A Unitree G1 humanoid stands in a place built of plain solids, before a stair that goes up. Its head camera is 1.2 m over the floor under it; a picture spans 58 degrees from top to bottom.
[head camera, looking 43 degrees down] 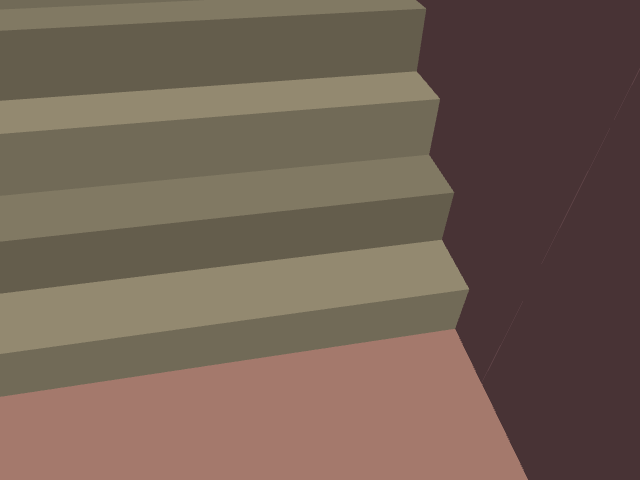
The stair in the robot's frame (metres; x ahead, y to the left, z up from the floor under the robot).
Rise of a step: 0.20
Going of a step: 0.22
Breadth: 1.43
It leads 10 degrees to the left of straight ahead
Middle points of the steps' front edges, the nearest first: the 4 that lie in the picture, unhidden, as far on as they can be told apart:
0.73 0.26 0.20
0.95 0.29 0.40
1.16 0.33 0.60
1.38 0.37 0.80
